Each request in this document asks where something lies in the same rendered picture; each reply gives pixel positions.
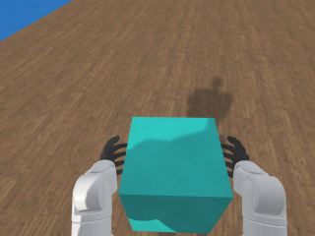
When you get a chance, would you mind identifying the carton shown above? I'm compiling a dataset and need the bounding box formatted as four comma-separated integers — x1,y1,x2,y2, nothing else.
118,117,233,234

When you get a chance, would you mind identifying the right robot forearm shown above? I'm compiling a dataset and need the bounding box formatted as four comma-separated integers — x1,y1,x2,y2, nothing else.
232,160,287,236

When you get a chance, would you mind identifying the left robot forearm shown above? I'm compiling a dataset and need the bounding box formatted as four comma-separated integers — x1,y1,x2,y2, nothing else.
71,159,118,236

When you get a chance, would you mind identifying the left robot hand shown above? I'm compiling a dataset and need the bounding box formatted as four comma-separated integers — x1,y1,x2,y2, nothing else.
100,136,128,175

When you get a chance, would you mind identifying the right robot hand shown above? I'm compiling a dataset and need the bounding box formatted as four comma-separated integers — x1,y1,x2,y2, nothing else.
220,136,249,178

